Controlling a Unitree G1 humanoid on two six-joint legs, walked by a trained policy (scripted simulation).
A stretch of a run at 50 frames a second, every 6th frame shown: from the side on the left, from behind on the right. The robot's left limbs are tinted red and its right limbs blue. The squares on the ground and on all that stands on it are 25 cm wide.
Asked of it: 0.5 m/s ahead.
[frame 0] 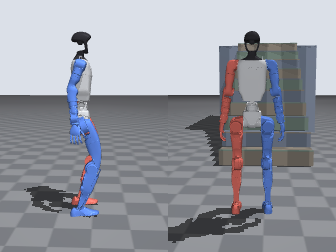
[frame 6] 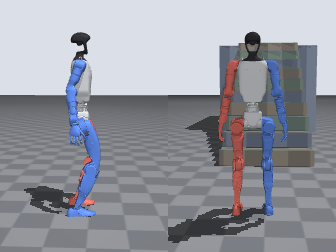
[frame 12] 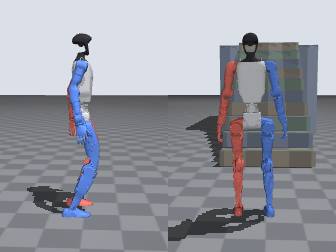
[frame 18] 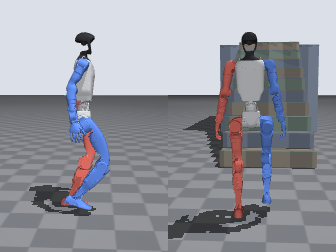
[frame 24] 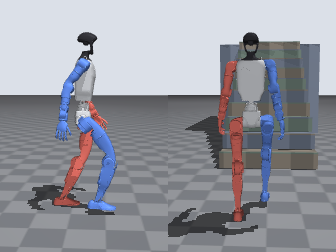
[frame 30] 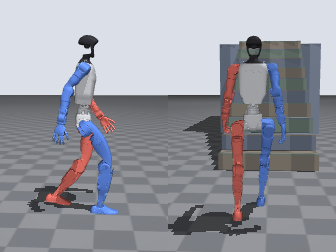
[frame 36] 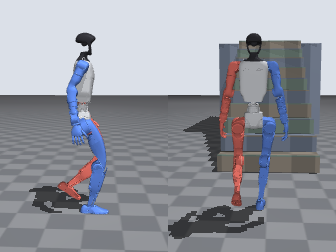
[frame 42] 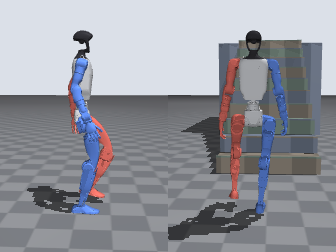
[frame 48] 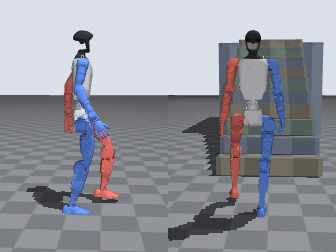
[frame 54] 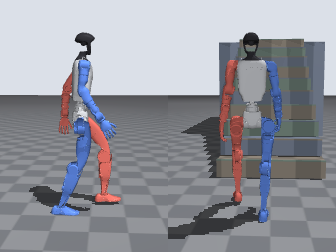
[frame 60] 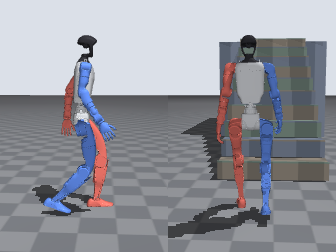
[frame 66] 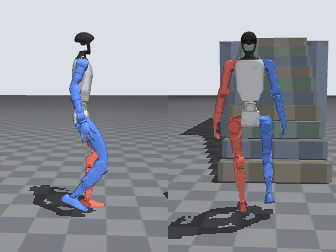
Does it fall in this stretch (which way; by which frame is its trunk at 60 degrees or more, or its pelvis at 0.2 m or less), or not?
no
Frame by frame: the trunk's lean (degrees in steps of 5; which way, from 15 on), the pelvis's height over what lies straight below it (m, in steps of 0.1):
0: 0, 0.8
6: 0, 0.8
12: 0, 0.8
18: 0, 0.8
24: 5, 0.8
30: 5, 0.7
36: 0, 0.8
42: 0, 0.8
48: 0, 0.8
54: 5, 0.8
60: 5, 0.8
66: 5, 0.8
